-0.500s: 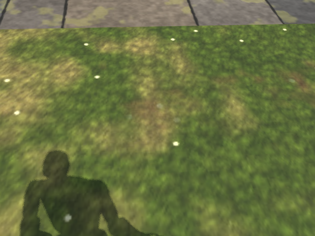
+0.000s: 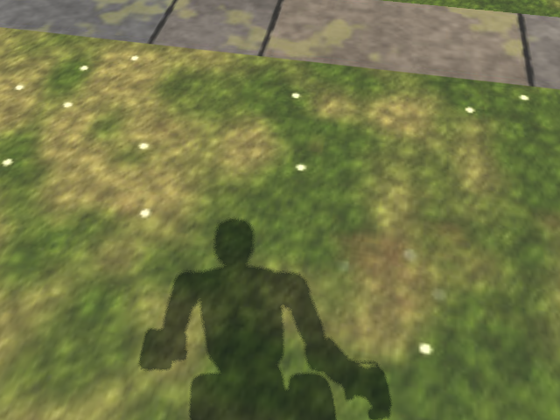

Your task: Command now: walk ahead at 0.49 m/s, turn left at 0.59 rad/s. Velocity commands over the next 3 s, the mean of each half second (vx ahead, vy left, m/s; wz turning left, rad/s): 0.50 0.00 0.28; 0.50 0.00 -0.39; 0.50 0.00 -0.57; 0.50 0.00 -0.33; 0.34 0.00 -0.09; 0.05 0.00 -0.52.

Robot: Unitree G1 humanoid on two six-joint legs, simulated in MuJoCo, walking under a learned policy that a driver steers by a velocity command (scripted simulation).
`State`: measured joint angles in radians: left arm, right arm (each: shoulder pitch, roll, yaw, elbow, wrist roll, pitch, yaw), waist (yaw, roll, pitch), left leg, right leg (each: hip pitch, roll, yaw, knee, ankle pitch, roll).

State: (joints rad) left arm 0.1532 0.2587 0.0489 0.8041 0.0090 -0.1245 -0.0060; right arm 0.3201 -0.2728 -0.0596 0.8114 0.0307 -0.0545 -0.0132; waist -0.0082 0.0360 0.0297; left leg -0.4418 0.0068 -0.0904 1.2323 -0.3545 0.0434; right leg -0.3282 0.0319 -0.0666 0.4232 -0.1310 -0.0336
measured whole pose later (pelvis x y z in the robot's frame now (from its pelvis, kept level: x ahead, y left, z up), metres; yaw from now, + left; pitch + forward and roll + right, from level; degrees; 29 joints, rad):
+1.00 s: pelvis +0.54 +0.05 -0.02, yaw -9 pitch +2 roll +0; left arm 0.11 0.27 0.07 0.73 -0.02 -0.05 -0.05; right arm 0.30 -0.27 -0.06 0.84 0.02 -0.09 -0.01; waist -0.01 0.00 0.06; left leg -0.20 0.04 0.05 1.13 -0.46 -0.02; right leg -0.50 0.07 -0.06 0.65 -0.19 -0.12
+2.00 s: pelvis +1.02 -0.14 -0.01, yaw -35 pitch +2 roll +1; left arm 0.10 0.25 0.04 0.63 0.00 -0.06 -0.03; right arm 0.35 -0.30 -0.05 0.88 0.04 -0.08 0.01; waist -0.05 0.01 0.03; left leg -0.27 0.05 -0.01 1.07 -0.46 0.00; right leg -0.44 0.00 -0.04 0.59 -0.19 -0.06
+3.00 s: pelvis +1.21 -0.29 +0.01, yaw -55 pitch +2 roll +3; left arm 0.25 0.28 0.07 0.71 0.00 0.01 0.03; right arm 0.05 -0.32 -0.10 0.83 -0.01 0.02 -0.05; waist 0.02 0.04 0.04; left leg -0.58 0.00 -0.02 1.08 -0.35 -0.05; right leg -0.31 0.02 0.05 0.47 -0.20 -0.06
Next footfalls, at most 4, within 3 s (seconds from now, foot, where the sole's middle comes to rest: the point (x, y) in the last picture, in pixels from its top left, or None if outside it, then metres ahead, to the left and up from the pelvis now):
0.36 left None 0.34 0.19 -0.77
0.94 right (305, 341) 0.66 -0.03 -0.77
1.42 left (259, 239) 0.98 0.09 -0.77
1.92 right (384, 216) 1.05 -0.28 -0.77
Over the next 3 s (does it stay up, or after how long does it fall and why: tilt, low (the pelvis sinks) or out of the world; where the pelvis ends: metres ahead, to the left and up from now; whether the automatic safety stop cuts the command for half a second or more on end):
stays up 1.21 -0.29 0.01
